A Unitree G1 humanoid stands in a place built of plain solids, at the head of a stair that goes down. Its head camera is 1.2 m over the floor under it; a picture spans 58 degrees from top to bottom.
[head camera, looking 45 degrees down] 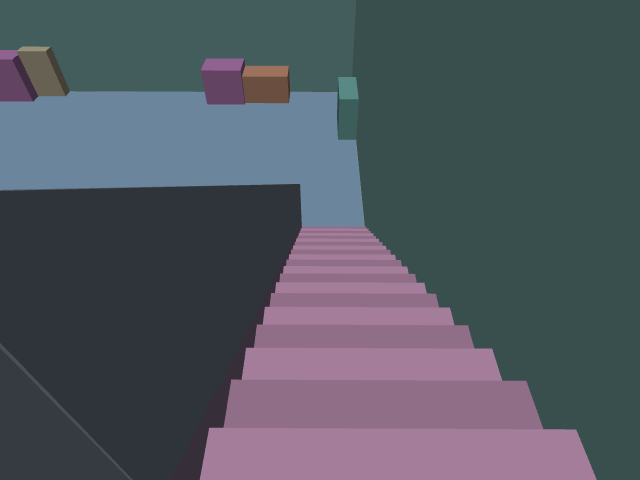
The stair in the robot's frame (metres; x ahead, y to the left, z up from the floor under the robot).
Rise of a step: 0.21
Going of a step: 0.27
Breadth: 1.18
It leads straight ahead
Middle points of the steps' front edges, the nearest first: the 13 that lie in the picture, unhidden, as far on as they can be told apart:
0.55 -0.23 -0.21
0.83 -0.23 -0.42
1.10 -0.23 -0.63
1.38 -0.24 -0.84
1.65 -0.24 -1.05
1.92 -0.24 -1.26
2.20 -0.24 -1.47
2.47 -0.24 -1.68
2.74 -0.24 -1.89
3.02 -0.24 -2.10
3.29 -0.24 -2.31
3.56 -0.25 -2.52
3.84 -0.25 -2.73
